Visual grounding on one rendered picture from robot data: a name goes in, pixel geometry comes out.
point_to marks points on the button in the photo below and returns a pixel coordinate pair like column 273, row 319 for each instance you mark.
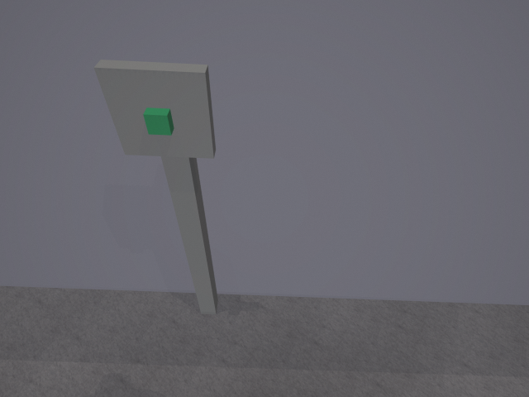
column 159, row 121

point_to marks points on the panel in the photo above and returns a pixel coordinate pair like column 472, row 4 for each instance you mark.
column 129, row 87

